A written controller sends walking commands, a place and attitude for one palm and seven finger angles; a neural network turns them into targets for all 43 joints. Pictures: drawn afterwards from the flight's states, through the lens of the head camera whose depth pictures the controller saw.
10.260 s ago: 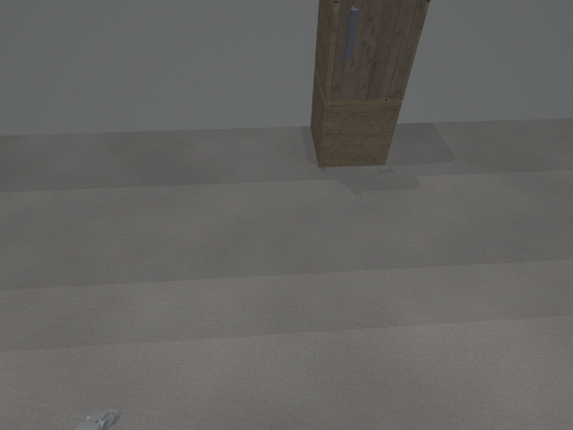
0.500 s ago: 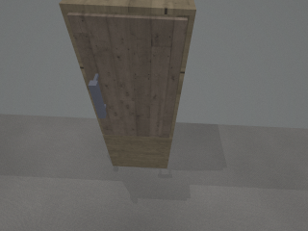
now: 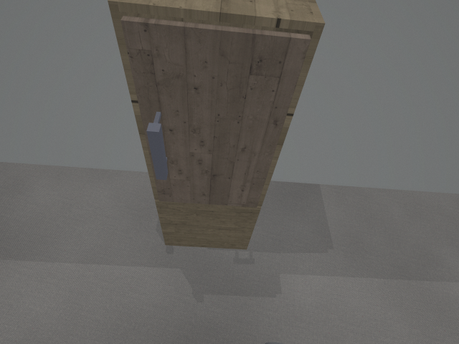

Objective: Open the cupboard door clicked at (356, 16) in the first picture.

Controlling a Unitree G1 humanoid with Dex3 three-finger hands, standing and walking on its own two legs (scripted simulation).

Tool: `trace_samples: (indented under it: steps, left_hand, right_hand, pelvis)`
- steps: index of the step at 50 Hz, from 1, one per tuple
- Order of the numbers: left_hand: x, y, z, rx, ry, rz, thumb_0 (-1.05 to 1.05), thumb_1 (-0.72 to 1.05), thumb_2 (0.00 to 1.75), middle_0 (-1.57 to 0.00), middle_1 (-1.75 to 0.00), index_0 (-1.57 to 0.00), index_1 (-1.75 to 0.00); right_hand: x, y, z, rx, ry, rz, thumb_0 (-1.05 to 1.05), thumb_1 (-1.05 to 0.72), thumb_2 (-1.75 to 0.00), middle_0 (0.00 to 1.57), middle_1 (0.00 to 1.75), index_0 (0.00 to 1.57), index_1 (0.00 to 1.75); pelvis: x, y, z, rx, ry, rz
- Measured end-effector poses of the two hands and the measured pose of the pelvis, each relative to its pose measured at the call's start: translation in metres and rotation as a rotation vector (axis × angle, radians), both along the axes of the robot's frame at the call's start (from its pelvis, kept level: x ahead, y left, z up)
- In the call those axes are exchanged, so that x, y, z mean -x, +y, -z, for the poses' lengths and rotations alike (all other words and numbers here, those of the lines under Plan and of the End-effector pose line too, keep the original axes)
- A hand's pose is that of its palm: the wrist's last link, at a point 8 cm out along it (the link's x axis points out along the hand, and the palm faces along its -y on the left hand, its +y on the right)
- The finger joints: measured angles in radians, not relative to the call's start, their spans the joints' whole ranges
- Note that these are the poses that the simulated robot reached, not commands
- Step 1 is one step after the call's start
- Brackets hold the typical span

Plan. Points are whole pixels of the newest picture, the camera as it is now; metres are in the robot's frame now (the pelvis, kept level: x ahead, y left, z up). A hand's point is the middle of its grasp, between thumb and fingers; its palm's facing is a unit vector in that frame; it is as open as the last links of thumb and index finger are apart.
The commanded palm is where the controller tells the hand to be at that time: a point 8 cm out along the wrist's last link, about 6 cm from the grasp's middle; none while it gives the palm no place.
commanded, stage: come to a stop and stand still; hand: left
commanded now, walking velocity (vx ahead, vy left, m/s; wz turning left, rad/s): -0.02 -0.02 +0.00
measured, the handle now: (160, 147) +0.55 +0.20 -0.05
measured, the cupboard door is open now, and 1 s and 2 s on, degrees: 0 0 0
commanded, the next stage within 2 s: look again from close up in 1.44 s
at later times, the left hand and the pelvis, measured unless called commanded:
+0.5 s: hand out of the picture +0.01 +0.10 -0.17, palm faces +0.00 -0.96 -0.27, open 7.2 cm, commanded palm none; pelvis -0.03 -0.08 -0.02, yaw +0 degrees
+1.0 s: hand out of the picture -0.04 +0.05 -0.18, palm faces +0.07 -0.98 -0.17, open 7.3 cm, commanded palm none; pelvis -0.01 -0.11 -0.01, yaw +1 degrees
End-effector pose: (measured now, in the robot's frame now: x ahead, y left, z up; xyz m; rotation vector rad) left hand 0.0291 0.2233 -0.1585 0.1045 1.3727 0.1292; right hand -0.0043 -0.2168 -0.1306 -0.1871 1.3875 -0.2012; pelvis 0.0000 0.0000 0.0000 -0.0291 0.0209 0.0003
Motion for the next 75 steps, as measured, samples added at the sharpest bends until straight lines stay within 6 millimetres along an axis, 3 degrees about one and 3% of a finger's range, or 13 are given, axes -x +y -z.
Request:
trace_samples:
  steps: [7, 11, 16, 30, 37, 43, 50, 59, 75]
  left_hand:
    - [-0.013, -0.016, -0.005, -0.039, -0.062, 0.053, 0.0, 0.92, 0.9, -0.2, -0.3, -0.2, -0.3]
    - [-0.009, -0.027, -0.002, -0.085, -0.095, 0.094, 0.0, 0.92, 0.9, -0.2, -0.3, -0.2, -0.3]
    - [0.002, -0.046, -0.015, -0.113, -0.113, 0.1, 0.0, 0.92, 0.9, -0.2, -0.3, -0.2, -0.3]
    - [0.045, -0.089, -0.02, -0.112, -0.066, 0.029, 0.0, 0.93, 0.9, -0.2, -0.3, -0.2, -0.3]
    - [0.069, -0.11, -0.013, -0.067, 0.012, -0.015, 0.0, 0.92, 0.9, -0.2, -0.3, -0.2, -0.3]
    - [0.077, -0.123, -0.009, -0.033, 0.055, -0.04, 0.0, 0.91, 0.9, -0.2, -0.3, -0.2, -0.3]
    - [0.073, -0.125, -0.007, -0.022, 0.065, -0.052, 0.0, 0.91, 0.9, -0.2, -0.3, -0.2, -0.3]
    - [0.057, -0.113, -0.007, -0.036, 0.043, -0.052, 0.0, 0.91, 0.9, -0.2, -0.3, -0.2, -0.3]
    - [0.042, -0.093, -0.009, -0.053, 0.032, -0.041, 0.0, 0.91, 0.9, -0.2, -0.3, -0.2, -0.3]
  right_hand:
    - [0.029, -0.02, 0.014, -0.046, 0.031, 0.045, 0.01, -0.92, -0.9, 0.21, 0.3, 0.2, 0.3]
    - [0.031, -0.042, 0.036, -0.071, -0.019, 0.062, 0.01, -0.91, -0.9, 0.21, 0.3, 0.2, 0.3]
    - [0.027, -0.058, 0.048, -0.111, -0.08, 0.061, 0.01, -0.91, -0.9, 0.2, 0.3, 0.2, 0.3]
    - [0.031, -0.09, 0.048, -0.144, -0.042, 0.001, 0.01, -0.92, -0.9, 0.2, 0.3, 0.19, 0.3]
    - [0.036, -0.103, 0.041, -0.121, 0.025, -0.015, 0.01, -0.92, -0.9, 0.2, 0.3, 0.19, 0.3]
    - [0.027, -0.107, 0.036, -0.103, 0.044, -0.025, 0.01, -0.91, -0.9, 0.2, 0.3, 0.19, 0.3]
    - [0.004, -0.102, 0.034, -0.099, 0.013, -0.036, 0.01, -0.91, -0.9, 0.2, 0.3, 0.19, 0.3]
    - [-0.015, -0.1, 0.032, -0.08, -0.011, -0.043, 0.02, -0.93, -0.9, 0.2, 0.3, 0.2, 0.3]
    - [-0.01, -0.085, 0.032, -0.089, 0.018, -0.035, 0.01, -0.93, -0.9, 0.2, 0.3, 0.2, 0.3]
  pelvis:
    - [0.014, -0.019, 0.007, -0.004, 0.011, 0.016]
    - [0.021, -0.036, 0.022, -0.046, 0.014, 0.041]
    - [0.026, -0.052, 0.022, -0.039, -0.025, 0.016]
    - [0.028, -0.093, 0.015, -0.051, -0.059, -0.007]
    - [0.022, -0.104, 0.012, -0.047, -0.054, -0.019]
    - [0.015, -0.107, 0.011, -0.044, -0.048, -0.023]
    - [0.005, -0.106, 0.011, -0.043, -0.045, -0.023]
    - [-0.003, -0.099, 0.01, -0.045, -0.046, -0.02]
    - [-0.009, -0.088, 0.009, -0.05, -0.041, -0.017]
